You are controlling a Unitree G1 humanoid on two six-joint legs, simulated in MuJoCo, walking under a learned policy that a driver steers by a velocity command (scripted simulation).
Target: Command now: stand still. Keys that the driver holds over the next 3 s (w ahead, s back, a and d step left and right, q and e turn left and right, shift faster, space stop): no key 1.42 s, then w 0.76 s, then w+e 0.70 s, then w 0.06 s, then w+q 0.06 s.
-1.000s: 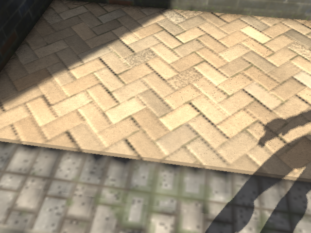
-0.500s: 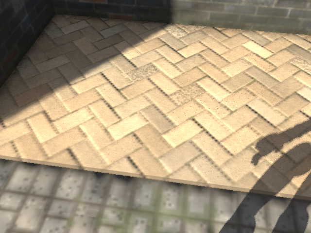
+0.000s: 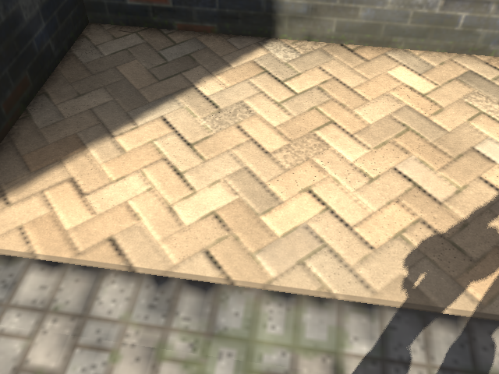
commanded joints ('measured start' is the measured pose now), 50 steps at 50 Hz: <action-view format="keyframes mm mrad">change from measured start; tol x2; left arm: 1 10 98 13 -18 0 -8 4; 20 82 72 -3 17 -2 -10 8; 50 144 51 -12 12 -5 -13 10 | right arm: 1 42 -97 -15 -11 0 -8 -3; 21 101 -69 1 53 4 -7 -2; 50 155 -48 8 71 7 -7 -4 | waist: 1 0 10 4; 50 -9 5 27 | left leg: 1 -103 29 -22 -119 123 13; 50 -115 19 -2 -119 127 13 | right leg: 1 60 -9 5 -66 117 -25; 50 35 -1 0 -64 127 -29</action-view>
